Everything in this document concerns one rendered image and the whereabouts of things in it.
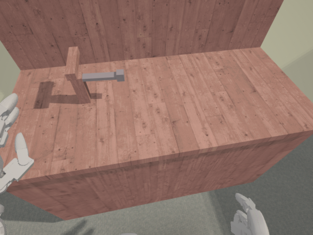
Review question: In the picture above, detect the tap lever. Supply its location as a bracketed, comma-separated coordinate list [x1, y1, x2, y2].
[82, 69, 125, 82]

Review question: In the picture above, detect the counter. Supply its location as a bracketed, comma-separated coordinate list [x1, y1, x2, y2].
[0, 0, 313, 220]

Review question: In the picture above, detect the robot right hand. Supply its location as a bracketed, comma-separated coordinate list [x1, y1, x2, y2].
[231, 193, 269, 235]

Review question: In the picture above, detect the robot left hand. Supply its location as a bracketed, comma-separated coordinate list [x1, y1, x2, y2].
[0, 93, 34, 194]

